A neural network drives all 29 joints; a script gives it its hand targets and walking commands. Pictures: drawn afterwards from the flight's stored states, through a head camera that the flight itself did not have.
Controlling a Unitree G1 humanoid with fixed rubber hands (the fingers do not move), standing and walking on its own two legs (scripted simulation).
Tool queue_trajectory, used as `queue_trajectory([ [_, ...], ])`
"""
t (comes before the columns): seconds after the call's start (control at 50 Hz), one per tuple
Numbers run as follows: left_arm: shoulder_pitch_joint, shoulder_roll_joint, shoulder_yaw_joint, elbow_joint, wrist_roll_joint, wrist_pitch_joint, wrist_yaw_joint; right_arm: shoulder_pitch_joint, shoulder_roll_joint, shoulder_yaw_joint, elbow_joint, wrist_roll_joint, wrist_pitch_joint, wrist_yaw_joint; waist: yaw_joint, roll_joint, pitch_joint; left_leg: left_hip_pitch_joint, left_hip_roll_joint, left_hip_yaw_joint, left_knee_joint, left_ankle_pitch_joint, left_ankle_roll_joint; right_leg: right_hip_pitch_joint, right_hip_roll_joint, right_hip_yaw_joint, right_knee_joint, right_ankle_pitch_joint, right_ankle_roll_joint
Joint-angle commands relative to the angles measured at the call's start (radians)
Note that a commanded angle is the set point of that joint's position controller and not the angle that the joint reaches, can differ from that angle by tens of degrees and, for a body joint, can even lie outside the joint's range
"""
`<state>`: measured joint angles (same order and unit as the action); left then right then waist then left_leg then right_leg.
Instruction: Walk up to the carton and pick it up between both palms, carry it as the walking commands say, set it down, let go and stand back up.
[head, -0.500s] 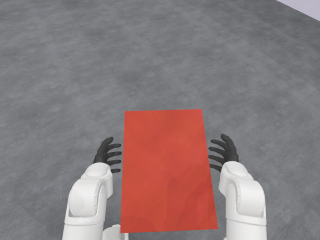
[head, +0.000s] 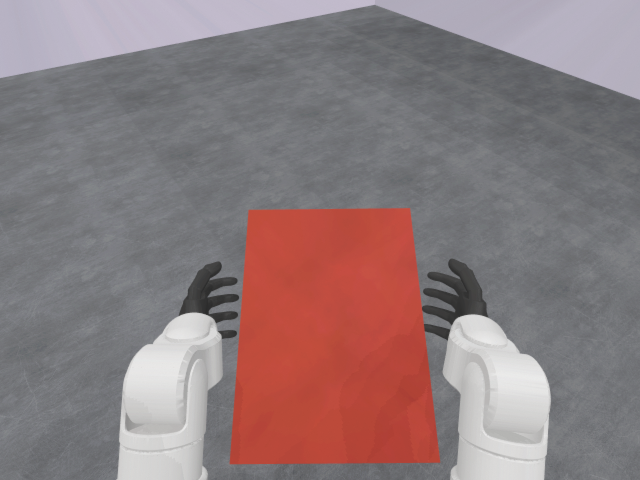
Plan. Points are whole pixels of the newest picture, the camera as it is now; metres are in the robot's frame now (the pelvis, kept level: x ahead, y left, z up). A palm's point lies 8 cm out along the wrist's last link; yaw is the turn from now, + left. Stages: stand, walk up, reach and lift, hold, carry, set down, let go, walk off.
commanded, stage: carry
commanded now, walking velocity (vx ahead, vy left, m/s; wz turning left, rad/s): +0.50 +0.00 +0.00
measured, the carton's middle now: (330, 331) +0.31 -0.01 +0.02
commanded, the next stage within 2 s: none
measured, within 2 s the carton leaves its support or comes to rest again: neither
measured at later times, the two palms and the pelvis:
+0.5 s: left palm (240, 184) +0.55 +0.14 +0.09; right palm (417, 180) +0.54 -0.15 +0.10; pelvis +0.28 +0.01 +0.00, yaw -3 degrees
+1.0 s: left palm (275, 102) +0.84 +0.11 +0.09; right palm (407, 95) +0.87 -0.18 +0.10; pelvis +0.59 -0.04 +0.02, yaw +1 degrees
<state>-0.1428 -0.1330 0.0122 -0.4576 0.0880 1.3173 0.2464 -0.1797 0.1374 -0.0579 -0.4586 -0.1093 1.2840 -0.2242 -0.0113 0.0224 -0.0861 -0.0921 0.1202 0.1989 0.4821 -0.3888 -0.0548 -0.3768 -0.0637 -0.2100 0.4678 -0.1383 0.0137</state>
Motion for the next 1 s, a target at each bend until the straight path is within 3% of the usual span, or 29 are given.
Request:
queue_trajectory([
  [0.0, -0.402, -0.947, -0.548, -0.067, -0.362, -0.037, -0.249, -0.310, 0.985, 0.571, 0.014, 0.358, 0.020, 0.250, 0.031, -0.291, -0.219, -0.355, -0.061, 0.024, 0.389, -0.010, 0.024, 0.492, -0.244, 0.428, -0.249, -0.107, -0.118],
  [0.02, -0.431, -0.965, -0.545, -0.081, -0.374, -0.046, -0.249, -0.375, 1.007, 0.610, -0.036, 0.387, 0.017, 0.251, 0.029, -0.382, -0.237, -0.513, -0.087, -0.061, 0.543, -0.123, 0.035, 0.537, -0.356, 0.618, -0.259, -0.077, -0.214],
  [0.04, -0.468, -0.994, -0.558, -0.105, -0.388, -0.051, -0.254, -0.384, 1.049, 0.611, -0.014, 0.397, 0.011, 0.254, 0.022, -0.232, -0.235, -0.545, -0.032, -0.150, 0.606, -0.103, 0.054, 0.515, -0.358, 0.570, -0.232, 0.018, -0.223],
  [0.06, -0.486, -1.031, -0.567, -0.108, -0.396, -0.058, -0.260, -0.383, 1.086, 0.609, -0.004, 0.402, 0.003, 0.256, 0.020, -0.151, -0.247, -0.539, -0.010, -0.176, 0.624, -0.055, 0.059, 0.510, -0.331, 0.504, -0.212, 0.097, -0.217],
  [0.1, -0.532, -1.092, -0.575, -0.155, -0.407, -0.079, -0.271, -0.419, 1.142, 0.618, -0.030, 0.420, -0.021, 0.270, 0.014, -0.110, -0.267, -0.525, 0.008, -0.178, 0.540, -0.034, 0.052, 0.506, -0.289, 0.382, -0.200, 0.136, -0.186],
  [0.16, -0.561, -1.093, -0.592, -0.205, -0.421, -0.099, -0.277, -0.427, 1.163, 0.624, -0.056, 0.415, -0.048, 0.265, 0.011, -0.154, -0.279, -0.516, -0.022, -0.133, 0.414, 0.013, 0.047, 0.527, -0.268, 0.297, -0.225, 0.170, -0.178],
  [0.24, -0.496, -1.040, -0.597, -0.234, -0.408, -0.100, -0.272, -0.364, 1.135, 0.629, -0.074, 0.412, -0.056, 0.258, 0.011, -0.154, -0.290, -0.427, -0.065, -0.053, 0.229, 0.098, 0.042, 0.532, -0.218, 0.151, -0.175, 0.394, -0.143],
  [0.32, -0.427, -0.991, -0.576, -0.214, -0.380, -0.087, -0.263, -0.346, 1.093, 0.649, -0.097, 0.417, -0.039, 0.257, 0.009, -0.205, -0.254, -0.330, -0.115, 0.040, 0.083, 0.144, 0.050, 0.530, -0.185, 0.076, -0.115, 0.542, -0.108],
  [0.36, -0.425, -0.985, -0.580, -0.219, -0.373, -0.080, -0.255, -0.327, 1.083, 0.643, -0.093, 0.418, -0.030, 0.258, -0.013, -0.151, -0.273, -0.152, -0.141, 0.092, -0.123, 0.258, 0.051, 0.503, -0.142, -0.005, 0.040, 0.573, -0.066],
  [0.38, -0.412, -0.976, -0.577, -0.204, -0.366, -0.074, -0.252, -0.299, 1.073, 0.637, -0.061, 0.416, -0.021, 0.257, -0.028, -0.095, -0.331, 0.079, -0.131, 0.087, -0.168, 0.303, 0.064, 0.377, -0.110, -0.045, 0.173, 0.476, -0.043],
  [0.4, -0.428, -0.961, -0.584, -0.206, -0.363, -0.066, -0.251, -0.289, 1.056, 0.626, -0.047, 0.409, -0.015, 0.257, -0.050, -0.054, -0.364, 0.308, -0.008, -0.049, -0.142, 0.257, 0.105, 0.154, -0.097, -0.030, 0.305, 0.275, -0.012],
  [0.42, -0.438, -0.955, -0.597, -0.197, -0.366, -0.053, -0.252, -0.293, 1.034, 0.601, -0.016, 0.401, -0.012, 0.255, -0.050, 0.197, -0.367, 0.455, 0.245, -0.472, -0.159, 0.362, 0.244, -0.178, 0.034, -0.027, 0.549, -0.087, 0.021],
  [0.44, -0.423, -0.969, -0.594, -0.170, -0.367, -0.053, -0.260, -0.309, 1.052, 0.613, -0.020, 0.409, -0.014, 0.261, -0.035, 0.199, -0.387, 0.498, 0.314, -0.592, -0.181, 0.482, 0.308, -0.295, 0.052, 0.101, 0.678, -0.339, 0.006],
  [0.46, -0.469, -0.991, -0.614, -0.172, -0.378, -0.056, -0.267, -0.337, 1.068, 0.608, -0.037, 0.405, -0.019, 0.263, -0.033, 0.126, -0.334, 0.421, 0.326, -0.561, -0.185, 0.507, 0.304, -0.337, -0.003, 0.159, 0.719, -0.334, -0.001],
  [0.48, -0.484, -1.020, -0.615, -0.174, -0.391, -0.065, -0.271, -0.355, 1.093, 0.611, -0.048, 0.409, -0.024, 0.264, -0.028, 0.055, -0.308, 0.364, 0.319, -0.500, -0.209, 0.430, 0.283, -0.333, -0.031, 0.182, 0.694, -0.297, -0.001],
  [0.5, -0.528, -1.047, -0.629, -0.203, -0.407, -0.077, -0.273, -0.381, 1.117, 0.615, -0.073, 0.417, -0.034, 0.267, -0.021, 0.032, -0.275, 0.319, 0.293, -0.425, -0.235, 0.363, 0.252, -0.332, -0.059, 0.193, 0.611, -0.269, 0.000],
  [0.56, -0.510, -1.071, -0.628, -0.195, -0.407, -0.102, -0.266, -0.389, 1.119, 0.612, -0.104, 0.435, -0.052, 0.274, -0.009, 0.088, -0.239, 0.226, 0.221, -0.211, -0.269, 0.375, 0.198, -0.239, -0.030, 0.108, 0.451, -0.180, 0.011],
  [0.6, -0.520, -1.060, -0.635, -0.219, -0.411, -0.110, -0.258, -0.373, 1.105, 0.607, -0.105, 0.432, -0.053, 0.274, -0.012, 0.109, -0.214, 0.173, 0.173, -0.118, -0.276, 0.392, 0.180, -0.164, 0.001, 0.054, 0.299, -0.137, 0.016],
  [0.66, -0.466, -1.035, -0.637, -0.220, -0.404, -0.102, -0.247, -0.320, 1.069, 0.601, -0.112, 0.426, -0.051, 0.272, -0.023, 0.170, -0.209, 0.174, 0.139, -0.056, -0.264, 0.515, 0.164, -0.077, 0.060, -0.023, 0.106, -0.041, 0.015],
  [0.72, -0.435, -1.012, -0.630, -0.205, -0.395, -0.089, -0.250, -0.286, 1.033, 0.601, -0.104, 0.407, -0.040, 0.268, -0.013, 0.162, -0.214, 0.177, 0.136, -0.018, -0.157, 0.570, 0.139, 0.055, 0.075, -0.052, 0.012, 0.038, 0.004],
  [0.74, -0.431, -1.010, -0.622, -0.196, -0.394, -0.086, -0.250, -0.281, 1.025, 0.602, -0.094, 0.401, -0.034, 0.265, 0.003, 0.119, -0.241, 0.132, 0.111, 0.033, -0.043, 0.620, 0.109, 0.199, 0.074, -0.068, -0.058, 0.081, -0.006],
  [0.76, -0.423, -1.009, -0.614, -0.178, -0.390, -0.082, -0.250, -0.291, 1.021, 0.604, -0.092, 0.400, -0.030, 0.266, 0.014, 0.061, -0.281, 0.044, 0.070, 0.049, 0.099, 0.620, 0.078, 0.365, 0.056, -0.026, -0.072, 0.076, -0.030],
  [0.78, -0.398, -0.995, -0.596, -0.151, -0.380, -0.074, -0.251, -0.290, 1.004, 0.599, -0.075, 0.395, -0.020, 0.269, 0.039, -0.045, -0.327, -0.096, 0.012, 0.053, 0.334, 0.484, 0.054, 0.524, -0.070, 0.156, -0.128, -0.008, -0.059],
  [0.8, -0.404, -0.977, -0.593, -0.126, -0.369, -0.067, -0.256, -0.295, 0.995, 0.626, -0.069, 0.385, -0.010, 0.269, 0.038, -0.305, -0.313, -0.373, -0.114, -0.003, 0.547, -0.009, 0.045, 0.658, -0.273, 0.487, -0.221, 0.088, -0.176],
  [0.82, -0.407, -0.983, -0.586, -0.109, -0.385, -0.069, -0.259, -0.334, 1.002, 0.643, -0.081, 0.401, -0.010, 0.268, 0.032, -0.339, -0.342, -0.482, -0.094, -0.130, 0.693, -0.104, 0.065, 0.654, -0.361, 0.606, -0.208, 0.128, -0.259],
  [0.86, -0.446, -1.054, -0.605, -0.137, -0.405, -0.080, -0.273, -0.340, 1.077, 0.641, -0.051, 0.411, -0.023, 0.272, 0.026, -0.124, -0.320, -0.491, -0.028, -0.198, 0.723, -0.032, 0.076, 0.564, -0.317, 0.462, -0.168, 0.263, -0.236],
  [0.88, -0.482, -1.080, -0.614, -0.170, -0.413, -0.091, -0.278, -0.361, 1.109, 0.639, -0.060, 0.418, -0.038, 0.277, 0.023, -0.083, -0.309, -0.488, -0.011, -0.190, 0.667, -0.010, 0.061, 0.544, -0.287, 0.391, -0.160, 0.302, -0.210],
  [0.92, -0.513, -1.095, -0.619, -0.206, -0.427, -0.107, -0.281, -0.360, 1.131, 0.631, -0.068, 0.417, -0.059, 0.278, 0.015, -0.111, -0.299, -0.478, -0.009, -0.159, 0.518, -0.007, 0.052, 0.533, -0.247, 0.300, -0.175, 0.301, -0.173],
  [0.98, -0.506, -1.073, -0.630, -0.241, -0.434, -0.119, -0.284, -0.357, 1.135, 0.638, -0.095, 0.408, -0.077, 0.265, 0.015, -0.158, -0.283, -0.481, -0.033, -0.103, 0.366, 0.041, 0.048, 0.536, -0.238, 0.233, -0.202, 0.338, -0.157],
])
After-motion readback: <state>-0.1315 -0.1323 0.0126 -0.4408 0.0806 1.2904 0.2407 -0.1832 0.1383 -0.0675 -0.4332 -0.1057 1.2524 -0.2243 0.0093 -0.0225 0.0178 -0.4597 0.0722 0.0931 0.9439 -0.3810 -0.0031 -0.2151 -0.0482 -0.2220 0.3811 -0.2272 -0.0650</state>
